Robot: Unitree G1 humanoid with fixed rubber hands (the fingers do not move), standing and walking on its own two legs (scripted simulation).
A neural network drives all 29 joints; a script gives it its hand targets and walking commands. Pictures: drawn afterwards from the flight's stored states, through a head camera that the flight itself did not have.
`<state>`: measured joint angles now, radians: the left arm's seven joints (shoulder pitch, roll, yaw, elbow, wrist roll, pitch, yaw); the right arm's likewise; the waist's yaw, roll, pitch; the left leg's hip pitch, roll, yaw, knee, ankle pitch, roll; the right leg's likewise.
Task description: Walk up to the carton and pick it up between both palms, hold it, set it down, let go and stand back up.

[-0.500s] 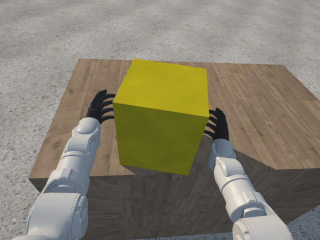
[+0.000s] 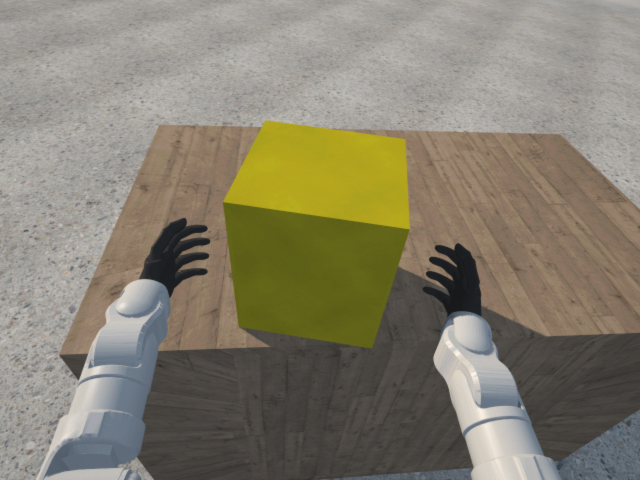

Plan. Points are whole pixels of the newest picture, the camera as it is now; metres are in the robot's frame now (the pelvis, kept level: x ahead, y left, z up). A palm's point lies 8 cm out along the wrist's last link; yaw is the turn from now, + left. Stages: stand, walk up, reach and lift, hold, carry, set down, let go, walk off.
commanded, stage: set down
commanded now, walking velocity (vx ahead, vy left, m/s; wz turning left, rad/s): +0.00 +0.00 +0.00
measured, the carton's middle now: (319, 236) +0.45 -0.03 +0.07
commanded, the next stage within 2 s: none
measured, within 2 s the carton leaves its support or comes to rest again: neither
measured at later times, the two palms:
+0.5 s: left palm (122, 331) +0.29 +0.21 +0.08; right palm (480, 352) +0.24 -0.19 +0.08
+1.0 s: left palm (97, 382) +0.24 +0.23 +0.07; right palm (489, 378) +0.21 -0.20 +0.07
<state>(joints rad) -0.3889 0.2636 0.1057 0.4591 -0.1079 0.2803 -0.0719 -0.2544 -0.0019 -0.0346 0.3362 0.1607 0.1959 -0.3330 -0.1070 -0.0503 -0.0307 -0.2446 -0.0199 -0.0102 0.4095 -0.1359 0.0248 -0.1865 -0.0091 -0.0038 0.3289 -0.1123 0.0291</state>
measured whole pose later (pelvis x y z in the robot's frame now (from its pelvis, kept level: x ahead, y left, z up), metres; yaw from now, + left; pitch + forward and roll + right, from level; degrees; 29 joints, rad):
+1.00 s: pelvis +0.03 +0.00 +0.00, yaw +0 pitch -4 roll -1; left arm 0.29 0.32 0.11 -0.29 -0.18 0.40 -0.11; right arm 0.42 -0.04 -0.01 -0.40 0.17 0.42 -0.25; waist 0.01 -0.03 0.05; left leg -0.14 -0.02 -0.01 0.40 -0.19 0.02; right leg -0.08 -0.01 0.00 0.32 -0.17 0.02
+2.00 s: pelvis +0.05 -0.01 +0.00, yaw +0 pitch -4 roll -1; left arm 0.36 0.32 0.05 0.04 -0.15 0.26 -0.05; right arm 0.43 -0.10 -0.04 0.07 0.17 0.10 -0.09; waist 0.01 -0.01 0.06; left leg -0.12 -0.02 -0.01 0.39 -0.21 0.02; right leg -0.07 -0.01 0.00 0.32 -0.19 0.01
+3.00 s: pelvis +0.06 -0.01 +0.00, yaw +0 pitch -4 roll +0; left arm 0.25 0.26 0.01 0.44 -0.06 0.15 0.01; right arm 0.24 -0.18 -0.05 0.64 0.07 -0.17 0.03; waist 0.01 0.00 0.06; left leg -0.11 -0.02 -0.01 0.39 -0.22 0.02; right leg -0.07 0.00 0.00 0.36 -0.22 0.01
